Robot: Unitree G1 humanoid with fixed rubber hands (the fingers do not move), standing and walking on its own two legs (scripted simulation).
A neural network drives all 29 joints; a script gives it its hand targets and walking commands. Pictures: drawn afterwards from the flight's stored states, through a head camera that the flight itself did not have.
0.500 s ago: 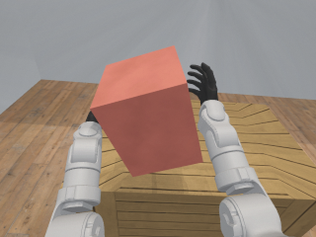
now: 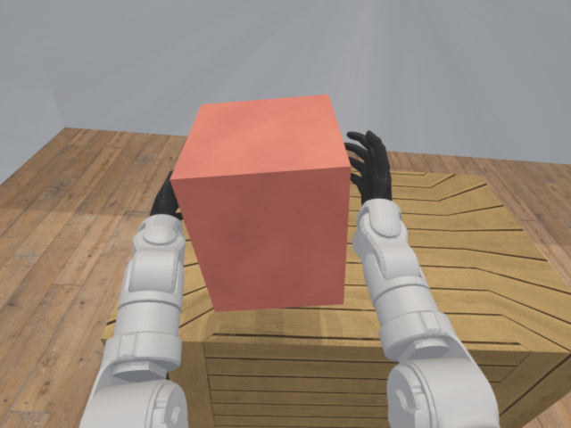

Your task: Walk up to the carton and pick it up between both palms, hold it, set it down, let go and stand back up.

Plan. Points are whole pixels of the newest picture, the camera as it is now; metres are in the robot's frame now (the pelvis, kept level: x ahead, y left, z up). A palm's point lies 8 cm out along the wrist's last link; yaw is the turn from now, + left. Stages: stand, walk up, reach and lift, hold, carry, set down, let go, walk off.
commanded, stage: set down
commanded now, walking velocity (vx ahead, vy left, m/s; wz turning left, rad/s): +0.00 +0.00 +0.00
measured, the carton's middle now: (271, 203) +0.42 +0.01 +0.14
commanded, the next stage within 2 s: none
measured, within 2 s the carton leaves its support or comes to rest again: neither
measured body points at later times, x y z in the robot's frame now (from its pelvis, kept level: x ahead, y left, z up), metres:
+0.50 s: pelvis +0.01 +0.00 +0.00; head -0.05 +0.02 +0.45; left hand +0.40 +0.14 +0.14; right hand +0.39 -0.14 +0.19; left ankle +0.06 +0.14 -0.74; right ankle -0.02 -0.09 -0.74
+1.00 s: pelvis +0.03 -0.01 +0.00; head +0.00 +0.01 +0.45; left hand +0.43 +0.15 +0.10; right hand +0.43 -0.14 +0.16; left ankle +0.06 +0.14 -0.74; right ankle -0.02 -0.09 -0.74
